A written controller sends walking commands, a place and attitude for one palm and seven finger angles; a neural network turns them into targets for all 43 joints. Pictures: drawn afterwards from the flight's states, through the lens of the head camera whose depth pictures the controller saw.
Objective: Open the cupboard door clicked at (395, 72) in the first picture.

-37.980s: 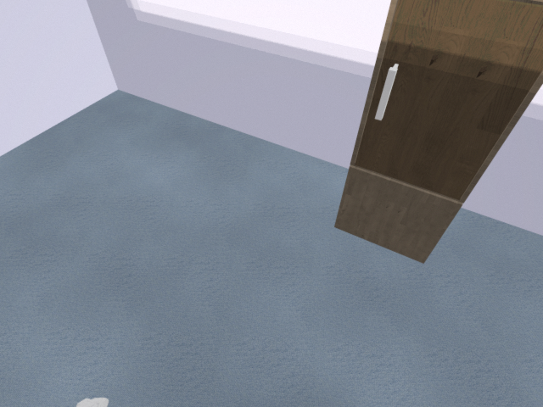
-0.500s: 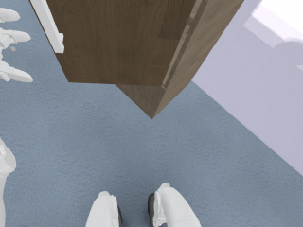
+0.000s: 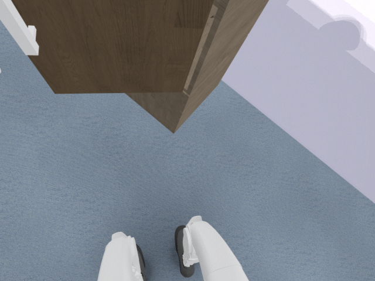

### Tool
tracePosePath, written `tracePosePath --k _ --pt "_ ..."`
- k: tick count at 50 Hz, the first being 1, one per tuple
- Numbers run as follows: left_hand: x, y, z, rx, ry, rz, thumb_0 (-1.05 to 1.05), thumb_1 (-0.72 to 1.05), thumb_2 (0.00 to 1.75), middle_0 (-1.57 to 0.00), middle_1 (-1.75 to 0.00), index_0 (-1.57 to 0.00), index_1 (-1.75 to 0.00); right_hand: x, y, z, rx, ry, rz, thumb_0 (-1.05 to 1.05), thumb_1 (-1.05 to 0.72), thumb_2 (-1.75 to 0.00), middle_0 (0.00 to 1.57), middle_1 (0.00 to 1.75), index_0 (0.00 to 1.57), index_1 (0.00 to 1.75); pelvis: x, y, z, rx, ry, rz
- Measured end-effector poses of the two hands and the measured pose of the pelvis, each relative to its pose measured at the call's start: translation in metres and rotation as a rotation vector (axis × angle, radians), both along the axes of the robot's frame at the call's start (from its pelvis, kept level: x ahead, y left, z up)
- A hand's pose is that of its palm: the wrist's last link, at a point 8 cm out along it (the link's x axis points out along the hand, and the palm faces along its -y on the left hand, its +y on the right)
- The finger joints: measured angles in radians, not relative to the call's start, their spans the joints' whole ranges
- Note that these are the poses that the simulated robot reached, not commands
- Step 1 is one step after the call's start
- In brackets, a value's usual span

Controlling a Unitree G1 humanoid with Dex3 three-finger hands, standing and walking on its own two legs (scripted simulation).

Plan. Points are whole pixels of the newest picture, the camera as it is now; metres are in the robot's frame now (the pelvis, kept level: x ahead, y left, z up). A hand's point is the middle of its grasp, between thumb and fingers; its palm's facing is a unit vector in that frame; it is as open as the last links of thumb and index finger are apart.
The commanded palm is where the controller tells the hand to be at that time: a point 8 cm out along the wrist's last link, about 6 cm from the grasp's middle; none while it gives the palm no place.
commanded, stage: move the hooked fingers beside the handle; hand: left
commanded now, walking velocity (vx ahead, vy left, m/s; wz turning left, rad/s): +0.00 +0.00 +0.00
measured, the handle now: (10, 6) +0.60 +0.22 +0.08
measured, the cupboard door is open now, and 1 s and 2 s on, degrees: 46 46 46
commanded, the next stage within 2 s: slide the fingers in behind the handle in 0.56 s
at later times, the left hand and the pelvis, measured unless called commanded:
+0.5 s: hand out of the picture +0.54 +0.28 +0.08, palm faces -0.02 -1.00 -0.02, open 14.0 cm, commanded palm +0.54 +0.31 +0.07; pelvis +0.01 +0.00 +0.01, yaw +1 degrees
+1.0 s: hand out of the picture +0.55 +0.26 +0.07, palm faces -0.03 -1.00 -0.02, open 14.0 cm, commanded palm +0.54 +0.28 +0.07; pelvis +0.00 +0.00 +0.00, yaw +1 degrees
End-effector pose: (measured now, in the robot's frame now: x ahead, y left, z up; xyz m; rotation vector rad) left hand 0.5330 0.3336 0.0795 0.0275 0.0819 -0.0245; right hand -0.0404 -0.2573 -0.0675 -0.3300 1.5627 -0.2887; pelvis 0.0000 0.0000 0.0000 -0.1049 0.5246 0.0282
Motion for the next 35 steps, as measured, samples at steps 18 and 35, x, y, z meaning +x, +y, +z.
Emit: tracePosePath --k 18,35 --pt "-0.011 0.000 0.006 -0.014 0.001 -0.007 -0.01 -0.50 0.30 -0.30 -1.20 -0.30 -1.20 0.040 -0.009 0.005 -0.002 -0.070 0.058 0.00 -0.91 -0.90 0.20 0.30 0.20 0.30 0.009 -0.002 0.009 -0.002 -0.025 0.020" --pt "-0.008 0.003 -0.001 -0.005 -0.011 -0.004 -0.01 -0.50 0.30 -0.30 -1.20 -0.30 -1.20 0.029 -0.003 -0.006 0.008 -0.049 0.043 0.00 -0.91 -0.90 0.20 0.30 0.20 0.30 0.004 -0.001 0.001 -0.004 -0.010 0.015"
